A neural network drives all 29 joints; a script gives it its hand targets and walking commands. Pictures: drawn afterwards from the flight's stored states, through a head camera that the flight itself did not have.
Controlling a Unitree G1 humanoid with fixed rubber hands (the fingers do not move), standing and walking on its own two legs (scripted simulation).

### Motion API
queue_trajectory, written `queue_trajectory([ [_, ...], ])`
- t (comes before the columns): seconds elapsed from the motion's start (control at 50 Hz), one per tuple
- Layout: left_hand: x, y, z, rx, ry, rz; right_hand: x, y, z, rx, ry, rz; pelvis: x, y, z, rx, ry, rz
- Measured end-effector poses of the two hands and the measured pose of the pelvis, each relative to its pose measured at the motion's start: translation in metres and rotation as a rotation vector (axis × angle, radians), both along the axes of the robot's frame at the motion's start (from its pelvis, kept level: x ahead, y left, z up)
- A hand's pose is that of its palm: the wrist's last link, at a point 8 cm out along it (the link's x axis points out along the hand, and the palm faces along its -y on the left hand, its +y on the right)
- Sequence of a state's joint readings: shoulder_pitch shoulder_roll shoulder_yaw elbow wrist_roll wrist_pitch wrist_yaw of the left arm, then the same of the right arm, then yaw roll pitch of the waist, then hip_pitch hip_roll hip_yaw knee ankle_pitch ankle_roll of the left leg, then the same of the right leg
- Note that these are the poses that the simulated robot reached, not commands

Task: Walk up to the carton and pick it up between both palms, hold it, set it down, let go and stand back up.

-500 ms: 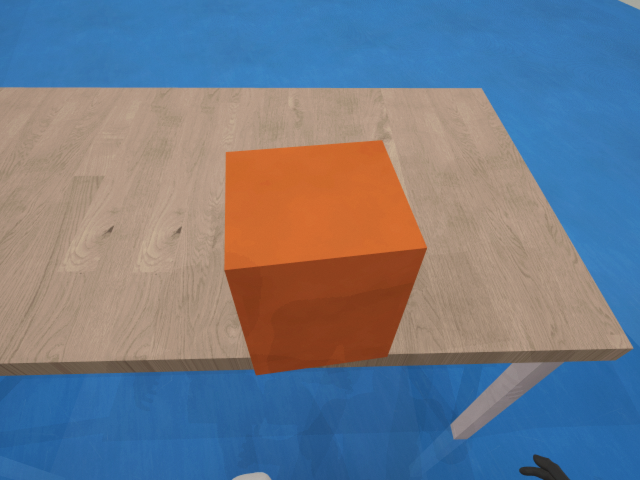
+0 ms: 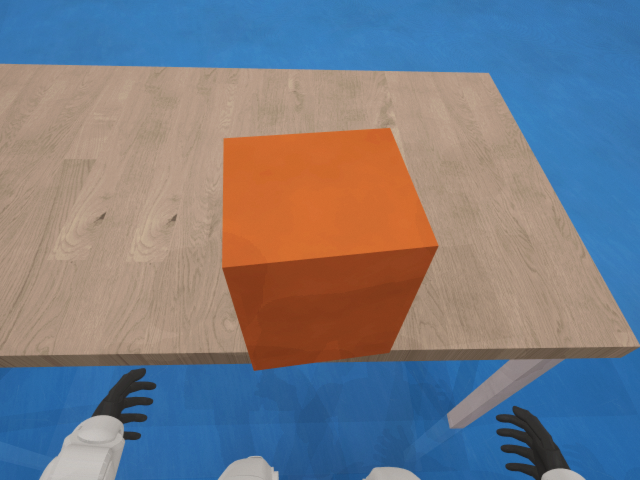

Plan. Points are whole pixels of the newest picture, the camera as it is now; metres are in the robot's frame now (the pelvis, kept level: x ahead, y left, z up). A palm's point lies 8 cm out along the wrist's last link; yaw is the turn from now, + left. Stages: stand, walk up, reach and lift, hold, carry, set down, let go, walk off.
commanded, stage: reach and lift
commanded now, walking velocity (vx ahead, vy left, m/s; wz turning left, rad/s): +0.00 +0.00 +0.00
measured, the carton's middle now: (316, 258) +0.36 +0.02 +0.07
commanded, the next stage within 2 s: none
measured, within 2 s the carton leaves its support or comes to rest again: neither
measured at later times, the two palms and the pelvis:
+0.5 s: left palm (116, 437) +0.17 +0.24 -0.02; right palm out of the picture +0.13 -0.25 -0.04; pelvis -0.02 -0.01 +0.02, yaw +0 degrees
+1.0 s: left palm (118, 409) +0.19 +0.23 +0.03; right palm (533, 422) +0.18 -0.22 +0.02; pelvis +0.00 +0.00 +0.03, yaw +0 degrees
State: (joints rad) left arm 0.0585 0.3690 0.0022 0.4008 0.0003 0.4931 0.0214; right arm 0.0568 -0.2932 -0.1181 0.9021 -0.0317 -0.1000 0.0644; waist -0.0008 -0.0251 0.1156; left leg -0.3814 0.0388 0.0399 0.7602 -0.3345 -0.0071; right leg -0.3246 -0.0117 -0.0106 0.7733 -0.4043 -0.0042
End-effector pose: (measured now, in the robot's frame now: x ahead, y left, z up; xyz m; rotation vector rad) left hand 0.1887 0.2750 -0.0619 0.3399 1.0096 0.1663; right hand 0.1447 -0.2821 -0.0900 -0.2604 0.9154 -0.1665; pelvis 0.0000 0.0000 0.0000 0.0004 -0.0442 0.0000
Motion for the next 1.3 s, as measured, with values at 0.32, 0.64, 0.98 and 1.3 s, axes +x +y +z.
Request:
queue_trajectory([
  [0.32,-0.014,-0.023,0.025,-0.037,-0.126,-0.039,-0.009,0.005,0.039,0.006,-0.131,0.066,-0.008,-0.007,0.021,0.005,0.005,0.001],
  [0.64,-0.014,-0.037,0.055,-0.055,-0.319,-0.066,-0.005,0.045,0.072,0.086,-0.306,0.091,-0.020,-0.008,0.026,0.008,-0.003,0.003],
  [0.98,-0.002,-0.046,0.086,-0.078,-0.501,-0.037,0.032,0.062,0.109,0.151,-0.449,0.086,-0.003,-0.003,0.032,0.004,0.042,0.005],
  [1.3,0.015,-0.069,0.121,-0.122,-0.681,-0.027,0.042,0.076,0.143,0.231,-0.594,0.097,0.008,-0.009,0.035,0.010,0.057,0.004],
])
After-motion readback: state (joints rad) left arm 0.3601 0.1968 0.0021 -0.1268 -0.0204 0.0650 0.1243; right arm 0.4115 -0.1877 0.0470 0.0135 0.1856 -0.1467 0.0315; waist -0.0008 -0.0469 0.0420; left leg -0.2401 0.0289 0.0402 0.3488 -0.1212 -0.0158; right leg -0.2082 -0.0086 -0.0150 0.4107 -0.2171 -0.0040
